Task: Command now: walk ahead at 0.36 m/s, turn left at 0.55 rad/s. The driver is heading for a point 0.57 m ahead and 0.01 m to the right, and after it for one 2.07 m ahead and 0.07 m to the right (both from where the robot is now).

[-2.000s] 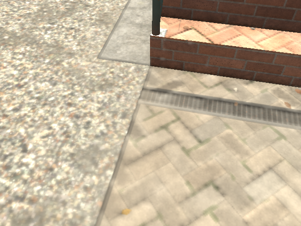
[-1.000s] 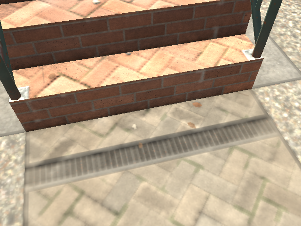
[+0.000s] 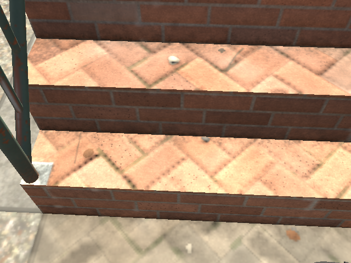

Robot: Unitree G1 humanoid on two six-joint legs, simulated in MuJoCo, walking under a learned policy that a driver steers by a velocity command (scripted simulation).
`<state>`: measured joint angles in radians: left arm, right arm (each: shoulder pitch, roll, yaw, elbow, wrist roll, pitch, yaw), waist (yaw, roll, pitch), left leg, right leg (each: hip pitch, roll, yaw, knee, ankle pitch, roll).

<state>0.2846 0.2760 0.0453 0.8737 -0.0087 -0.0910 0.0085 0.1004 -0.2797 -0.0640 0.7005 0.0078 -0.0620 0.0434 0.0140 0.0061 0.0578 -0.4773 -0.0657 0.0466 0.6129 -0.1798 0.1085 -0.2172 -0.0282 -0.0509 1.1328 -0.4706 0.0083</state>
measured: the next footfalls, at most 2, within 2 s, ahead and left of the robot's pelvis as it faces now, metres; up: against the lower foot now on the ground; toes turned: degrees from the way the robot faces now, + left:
right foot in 0.36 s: +0.31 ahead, -0.12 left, +0.00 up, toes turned +9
left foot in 1.48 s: +0.33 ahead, +0.13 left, +0.00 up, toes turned +10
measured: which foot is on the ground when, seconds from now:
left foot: down 0.00-1.00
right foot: up 0.00-0.34, down 0.36-1.00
